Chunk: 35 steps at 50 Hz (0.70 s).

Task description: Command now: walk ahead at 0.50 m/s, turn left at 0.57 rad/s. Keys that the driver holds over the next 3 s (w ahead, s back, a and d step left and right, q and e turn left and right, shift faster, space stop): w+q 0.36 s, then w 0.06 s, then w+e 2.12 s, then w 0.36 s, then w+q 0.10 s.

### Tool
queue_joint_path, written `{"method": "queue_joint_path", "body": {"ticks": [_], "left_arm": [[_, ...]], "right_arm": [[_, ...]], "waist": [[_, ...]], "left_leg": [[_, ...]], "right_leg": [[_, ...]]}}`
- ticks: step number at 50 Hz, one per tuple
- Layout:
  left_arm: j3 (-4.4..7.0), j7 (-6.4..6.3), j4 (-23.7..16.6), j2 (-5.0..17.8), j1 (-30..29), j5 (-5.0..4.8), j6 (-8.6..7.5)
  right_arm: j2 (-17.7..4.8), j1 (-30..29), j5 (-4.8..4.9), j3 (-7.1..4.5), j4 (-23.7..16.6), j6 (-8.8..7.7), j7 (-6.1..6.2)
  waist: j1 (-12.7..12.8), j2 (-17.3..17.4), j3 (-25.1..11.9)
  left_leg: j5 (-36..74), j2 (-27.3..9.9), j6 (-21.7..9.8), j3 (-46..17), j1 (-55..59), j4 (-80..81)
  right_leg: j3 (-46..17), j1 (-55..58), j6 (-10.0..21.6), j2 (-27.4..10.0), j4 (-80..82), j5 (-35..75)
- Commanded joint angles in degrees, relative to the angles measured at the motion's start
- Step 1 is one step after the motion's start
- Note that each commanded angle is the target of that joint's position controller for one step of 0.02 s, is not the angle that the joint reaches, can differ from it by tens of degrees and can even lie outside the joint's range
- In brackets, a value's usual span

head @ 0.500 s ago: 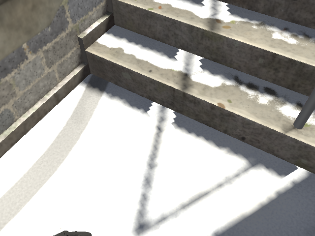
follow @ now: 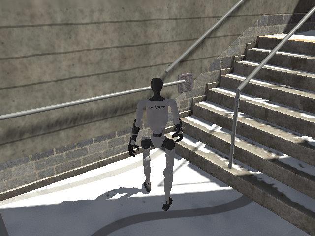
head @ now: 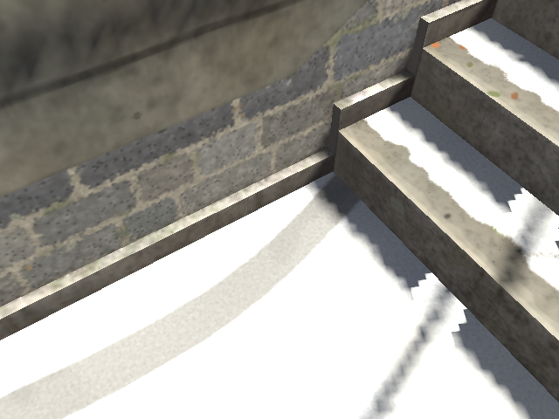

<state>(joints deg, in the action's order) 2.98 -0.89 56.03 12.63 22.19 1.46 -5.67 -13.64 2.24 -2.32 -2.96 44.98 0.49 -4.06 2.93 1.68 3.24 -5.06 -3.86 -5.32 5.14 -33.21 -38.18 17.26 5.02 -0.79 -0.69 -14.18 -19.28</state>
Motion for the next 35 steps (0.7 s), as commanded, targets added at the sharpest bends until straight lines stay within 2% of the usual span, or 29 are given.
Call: {"method": "queue_joint_path", "body": {"ticks": [1, 2, 3, 4, 5, 6, 7, 8, 9, 10, 11, 12, 16, 18, 20, 21, 22, 23, 24, 25, 26, 28, 29, 30, 31, 32, 33, 34, 35], "left_arm": [[2.42, -0.54, -2.77, 11.39, -0.67, 0.2, 0.5], [2.66, -0.41, -2.83, 12.3, -0.73, 0.09, 1.18], [2.6, -0.22, -2.8, 12.12, -0.03, -0.26, 1.92], [1.86, -0.39, -4.32, 9.55, 1.62, 0.36, 2.18], [0.49, 0.94, -8.97, 2.92, 1.85, -0.05, 1.6], [1.56, 1.44, -10.3, 8.98, -6.81, 0.33, 0.87], [1.24, 2.14, -11.41, 8.33, -10.49, -1.01, 0.19], [0.68, 2.18, -10.96, 7.81, -10.49, -0.74, -0.38], [0.61, 1.92, -10.73, 7.4, -10.3, 0.4, 0.03], [0.69, 1.58, -10.0, 7.41, -7.48, 1.61, 1.11], [0.88, 1.56, -9.58, 8.01, -6.73, 2.49, 1.88], [0.75, 1.64, -9.83, 7.22, -6.15, 2.48, 2.53], [0.33, 2.07, -13.82, 6.57, -16.32, 1.48, 3.96], [0.27, 2.96, -14.75, 7.66, -19.77, 1.39, 3.45], [-0.41, 3.07, -15.74, 6.87, -23.35, 1.77, 2.72], [-0.6, 3.42, -16.05, 6.51, -25.03, 1.69, 2.18], [-1.07, 3.56, -15.26, 5.39, -25.47, 1.57, 1.66], [-1.95, 3.45, -15.85, 3.4, -26.65, 1.02, 0.78], [-2.29, 3.82, -16.12, 3.37, -25.99, 0.84, 0.05], [-2.13, 3.77, -16.13, 4.3, -26.65, 0.94, -0.12], [-1.69, 3.27, -14.67, 5.98, -24.24, 0.96, -0.31], [-0.33, 2.13, -10.09, 10.05, -13.34, 1.01, -0.94], [-0.32, 1.52, -7.17, 10.13, -5.5, 1.33, -0.78], [0.31, 0.43, -5.37, 12.51, 1.26, 1.26, -0.25], [2.17, 0.21, -3.82, 18.05, 2.05, 0.91, 1.25], [1.45, 0.06, -4.26, 13.08, 1.34, -2.42, 1.87], [1.66, -0.03, -5.15, 13.03, -3.46, -2.91, 1.26], [0.97, 0.03, -6.27, 10.64, -8.36, -2.48, 1.56], [0.56, -0.09, -6.39, 9.26, -9.74, -3.02, 2.2]], "right_arm": [[-4.52, -0.87, -0.4, -1.21, -3.73, -0.88, -0.01], [-5.42, 4.25, -0.38, -1.79, -2.4, -1.17, 0.38], [-6.28, 12.87, -0.81, -2.62, 0.5, -1.89, 1.11], [-11.47, 21.58, -1.26, -4.36, 2.93, -2.21, 2.56], [-18.22, 19.7, -0.29, -5.57, 2.01, -1.78, 3.52], [-16.74, 21.3, 0.92, -5.22, 1.45, -0.92, 3.88], [-15.25, 18.29, 1.39, -4.8, 2.26, -0.86, 4.42], [-12.52, 16.12, 1.53, -4.3, 2.03, -1.47, 4.43], [-11.51, 14.09, 1.93, -4.05, 2.02, -2.22, 4.46], [-9.6, 13.07, 2.55, -3.34, 1.91, -2.88, 4.43], [-9.31, 12.84, 2.68, -3.23, 1.98, -3.4, 3.92], [-10.22, 13.24, 3.02, -3.52, 2.67, -4.18, 3.77], [-11.0, 17.01, 2.66, -3.85, 5.19, -5.19, 3.72], [-10.97, 18.54, 3.02, -3.73, 5.82, -4.99, 3.81], [-10.36, 20.29, 2.85, -3.41, 6.82, -5.02, 4.32], [-9.61, 21.37, 2.65, -3.32, 7.52, -5.37, 4.34], [-7.63, 21.39, 1.93, -2.62, 7.06, -6.07, 4.92], [-7.27, 21.82, 2.29, -2.4, 7.89, -6.87, 5.3], [-7.55, 22.87, 2.62, -2.32, 8.65, -7.62, 5.2], [-7.4, 22.13, 2.41, -2.24, 8.64, -8.07, 5.6], [-9.28, 17.92, 1.81, -2.54, 7.62, -8.42, 5.74], [-11.69, 14.64, 0.85, -3.23, 6.04, -8.57, 5.47], [-10.23, 13.97, 1.57, -2.34, 6.34, -8.4, 5.06], [-7.61, 14.7, 2.25, -1.26, 5.61, -8.43, 4.88], [-3.1, 20.71, 5.27, -0.16, 3.37, -8.19, 6.2], [-6.76, 15.68, 3.93, 0.37, 2.74, -7.41, 7.06], [-7.35, 13.75, 1.98, 0.3, 2.81, -6.99, 7.25], [-8.25, 13.1, 1.06, 0.2, 2.84, -6.54, 7.03], [-8.38, 9.56, -0.12, 0.14, 1.59, -5.55, 7.07]], "waist": [[-2.68, -7.13, -0.93], [-4.86, -7.15, -4.05], [-8.5, -5.23, -8.29], [-11.43, 0.07, -14.23], [-7.27, 14.58, -16.46], [-10.58, 4.03, -15.34], [-9.07, 2.08, -7.85], [-6.74, -2.69, -5.08], [-4.64, -3.57, -3.39], [-2.68, -2.59, -4.28], [-2.14, -2.76, -4.45], [-1.29, -2.07, -4.74], [-3.98, 0.57, -2.85], [-5.72, 1.36, -1.33], [-7.07, 2.05, 0.37], [-7.62, 2.18, 1.29], [-8.46, -1.82, 3.34], [-8.58, -1.51, 1.66], [-7.96, 1.94, -0.94], [-7.75, 3.5, -3.15], [-5.77, 5.39, -4.61], [-2.04, 5.31, -10.32], [1.53, 4.45, -12.72], [3.97, -0.39, -15.86], [-0.68, -19.6, -20.62], [2.22, -11.02, -24.48], [-0.77, -5.94, -17.19], [-2.93, -0.24, -13.88], [-3.44, 1.52, -10.1]], "left_leg": [[-6.89, 4.57, -3.07, 3.69, 5.43, 2.4], [-9.57, 7.16, -4.38, 4.34, 11.0, 3.5], [-8.62, 9.41, -6.04, 3.98, 21.49, 7.92], [-18.72, 0.68, -8.99, -8.96, 36.04, 10.94], [-22.13, -14.71, -17.36, -41.47, 51.19, 18.07], [-20.58, -15.26, -16.53, -47.26, 50.09, 23.9], [-13.1, -14.12, -14.86, -36.9, 43.63, 24.16], [-4.84, -12.18, -13.34, -32.09, 36.91, 24.83], [2.86, -9.55, -11.76, -27.77, 32.72, 25.07], [9.88, -8.08, -11.38, -25.12, 30.99, 25.12], [16.2, -7.09, -10.98, -23.36, 28.96, 25.32], [19.42, -5.82, -10.94, -21.28, 27.9, 25.28], [15.29, -3.14, -8.61, -20.42, 29.04, 26.74], [9.29, -1.59, -7.24, -20.25, 28.54, 28.01], [8.37, -1.32, -6.48, -20.5, 29.31, 29.3], [10.9, -1.44, -6.0, -19.89, 30.02, 28.89], [28.47, -3.22, -4.09, -19.01, 31.98, 26.65], [36.26, -2.9, -1.55, -16.16, 32.32, 24.82], [38.25, -3.28, 0.45, -15.56, 33.15, 24.03], [37.52, -3.25, 1.56, -15.17, 34.59, 23.89], [42.83, -3.29, 1.31, -14.52, 35.2, 21.39], [48.77, -1.6, 0.97, -12.76, 37.72, 9.65], [43.49, -0.51, 1.1, -11.68, 34.91, -0.46], [27.37, 1.64, 1.36, -9.93, 25.58, -13.28], [-21.31, 8.9, 6.66, -6.64, 3.17, -37.47], [-30.9, 8.91, 6.4, -8.01, 0.86, -41.69], [-25.32, 6.3, 6.65, -9.08, 0.8, -42.73], [-22.54, 4.99, 6.61, -8.75, 2.95, -39.67], [-21.18, 4.06, 6.73, -8.08, 5.07, -34.95]], "right_leg": [[-2.76, 0.71, 6.92, -15.58, -6.49, 51.58], [-2.28, 0.82, 6.81, -15.31, -14.97, 57.18], [-0.98, -3.2, 5.59, -14.38, -27.58, 52.91], [-0.74, -15.49, 3.65, -13.18, -44.52, 33.38], [-5.46, -42.52, 0.08, -0.95, -62.86, -13.51], [-17.59, -49.23, 0.31, -1.07, -65.35, -10.56], [-18.6, -50.59, 1.03, -4.47, -62.19, -3.28], [-18.49, -47.08, 1.11, -6.12, -56.73, 0.81], [-18.68, -43.77, 0.71, -7.02, -53.31, 1.96], [-18.87, -40.31, 0.08, -6.86, -50.97, 3.08], [-18.74, -37.84, -0.54, -6.57, -49.73, 3.16], [-18.4, -36.49, -0.86, -6.23, -48.19, 3.23], [-17.28, -43.99, -2.81, -5.76, -41.17, 10.07], [-17.62, -43.78, -2.34, -5.09, -33.78, 16.4], [-16.97, -43.94, -1.75, -4.34, -27.43, 20.96], [-16.55, -43.27, -1.79, -3.88, -24.94, 22.17], [-14.81, -43.95, -0.93, -2.62, -20.66, 24.92], [-13.57, -40.04, 0.21, -1.6, -15.77, 26.49], [-13.95, -35.42, 1.9, -0.41, -13.76, 28.32], [-13.81, -32.72, 3.44, 0.53, -11.9, 29.27], [-13.96, -29.64, 4.9, 1.1, -12.1, 26.47], [-13.97, -21.5, 6.84, 3.57, -10.2, 22.23], [-14.82, -13.78, 8.38, 1.49, -7.41, 24.47], [-20.47, -1.76, 10.49, -5.35, -11.33, 36.89], [-36.69, 16.22, 25.78, -20.25, -18.06, 84.01], [-39.93, 14.8, 28.38, -20.27, -13.32, 91.68], [-36.53, 4.78, 25.87, -18.36, -9.77, 82.32], [-34.06, -3.02, 23.06, -15.16, -7.14, 72.16], [-31.71, -10.39, 20.12, -11.55, -5.44, 64.96]]}}
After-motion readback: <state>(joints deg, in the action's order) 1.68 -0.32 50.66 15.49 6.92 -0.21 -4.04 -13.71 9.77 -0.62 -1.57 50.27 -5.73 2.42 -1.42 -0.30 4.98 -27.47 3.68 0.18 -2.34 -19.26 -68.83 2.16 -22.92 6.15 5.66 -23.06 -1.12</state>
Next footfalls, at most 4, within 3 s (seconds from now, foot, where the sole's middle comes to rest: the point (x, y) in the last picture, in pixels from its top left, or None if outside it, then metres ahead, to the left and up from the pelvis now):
0.06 left None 0.19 0.09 -0.77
0.58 right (300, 379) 0.55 0.01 -0.77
0.90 left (232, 398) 0.50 0.17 -0.77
1.28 right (399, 393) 0.53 -0.22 -0.77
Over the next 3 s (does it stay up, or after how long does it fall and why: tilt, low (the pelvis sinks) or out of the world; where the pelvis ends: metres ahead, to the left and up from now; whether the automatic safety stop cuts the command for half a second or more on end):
stays up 0.84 -0.74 0.26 its command is cut before an obstacle after 0.4 s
